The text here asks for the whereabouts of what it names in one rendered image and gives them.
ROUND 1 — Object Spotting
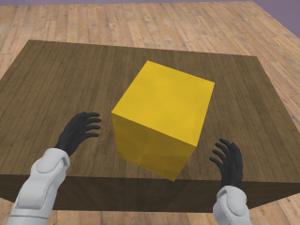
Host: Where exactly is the left robot forearm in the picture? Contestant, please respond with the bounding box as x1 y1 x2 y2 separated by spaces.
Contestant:
7 148 70 225

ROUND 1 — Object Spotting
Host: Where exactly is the pedestal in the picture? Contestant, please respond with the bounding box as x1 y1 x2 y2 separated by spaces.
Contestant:
0 39 300 213

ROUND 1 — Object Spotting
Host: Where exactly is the carton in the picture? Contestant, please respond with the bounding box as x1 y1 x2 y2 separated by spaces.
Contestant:
111 61 215 182

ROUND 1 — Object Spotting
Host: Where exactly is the right robot forearm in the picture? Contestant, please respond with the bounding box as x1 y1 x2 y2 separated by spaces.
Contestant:
213 186 253 225

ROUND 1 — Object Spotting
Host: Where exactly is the right robot hand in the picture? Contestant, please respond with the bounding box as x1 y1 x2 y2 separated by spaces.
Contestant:
209 138 244 189

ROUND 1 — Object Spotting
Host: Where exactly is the left robot hand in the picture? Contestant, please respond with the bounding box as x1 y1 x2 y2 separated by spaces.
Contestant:
54 112 101 157

